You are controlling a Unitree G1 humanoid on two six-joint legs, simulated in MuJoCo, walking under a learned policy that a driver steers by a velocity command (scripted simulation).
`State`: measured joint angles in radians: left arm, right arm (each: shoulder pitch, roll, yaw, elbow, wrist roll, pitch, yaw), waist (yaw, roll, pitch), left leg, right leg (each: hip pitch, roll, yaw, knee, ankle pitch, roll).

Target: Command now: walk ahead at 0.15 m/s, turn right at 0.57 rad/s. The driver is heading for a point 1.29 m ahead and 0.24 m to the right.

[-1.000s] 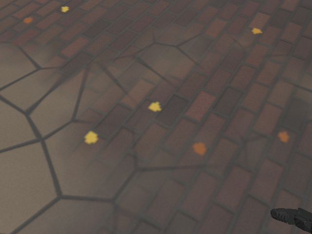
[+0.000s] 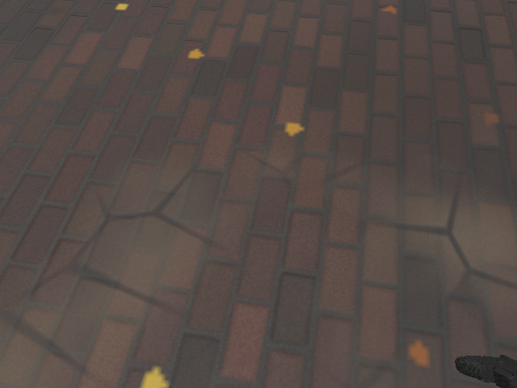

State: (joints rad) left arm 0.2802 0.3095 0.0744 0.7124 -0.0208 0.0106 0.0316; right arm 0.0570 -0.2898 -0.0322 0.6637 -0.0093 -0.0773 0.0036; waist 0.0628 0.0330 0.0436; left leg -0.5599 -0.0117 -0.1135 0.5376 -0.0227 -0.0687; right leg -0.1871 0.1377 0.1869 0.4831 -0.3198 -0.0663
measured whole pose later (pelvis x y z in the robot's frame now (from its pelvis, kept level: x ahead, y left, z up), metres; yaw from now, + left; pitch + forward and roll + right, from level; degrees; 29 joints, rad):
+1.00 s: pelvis +0.17 -0.01 +0.00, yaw -19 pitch +2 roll -1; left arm 0.33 0.31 0.06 0.74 -0.01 -0.04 0.00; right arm 0.17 -0.30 -0.05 0.77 0.03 -0.06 0.04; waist 0.04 -0.01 -0.03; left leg -0.35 0.02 0.04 0.53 -0.23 0.06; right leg -0.08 0.00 -0.01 0.41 -0.36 0.00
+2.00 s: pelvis +0.70 -0.03 -0.01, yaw -8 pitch +1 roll -1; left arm 0.40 0.30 0.06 0.81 -0.04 -0.05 0.00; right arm 0.08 -0.26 -0.03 0.65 -0.01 -0.09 0.01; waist 0.07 -0.02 0.02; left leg -0.39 0.00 0.00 0.55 -0.19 0.02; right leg -0.29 0.02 0.10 0.99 -0.47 -0.01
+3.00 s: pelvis +1.20 -0.22 -0.01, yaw -27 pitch +2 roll -1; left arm 0.30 0.30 0.04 0.82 0.00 -0.04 0.00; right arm 0.09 -0.26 -0.02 0.72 -0.02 -0.09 0.04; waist 0.04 0.00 0.05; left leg -0.49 -0.01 0.03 0.53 -0.08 0.06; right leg -0.21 0.07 0.07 0.96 -0.58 0.01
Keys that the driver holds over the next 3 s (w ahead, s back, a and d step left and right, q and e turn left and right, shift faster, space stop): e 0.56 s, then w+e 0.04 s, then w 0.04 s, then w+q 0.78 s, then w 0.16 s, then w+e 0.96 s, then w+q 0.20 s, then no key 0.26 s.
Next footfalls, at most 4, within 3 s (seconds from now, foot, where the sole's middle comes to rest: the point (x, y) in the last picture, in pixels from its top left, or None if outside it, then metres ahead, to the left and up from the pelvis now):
0.04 left None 0.20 0.12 -0.77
0.46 right None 0.08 -0.12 -0.77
1.00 left None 0.28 0.06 -0.77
1.46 right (363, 334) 0.59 -0.18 -0.77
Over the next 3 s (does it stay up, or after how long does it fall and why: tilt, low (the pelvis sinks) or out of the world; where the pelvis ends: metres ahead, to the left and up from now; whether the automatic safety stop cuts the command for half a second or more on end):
stays up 1.20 -0.22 -0.01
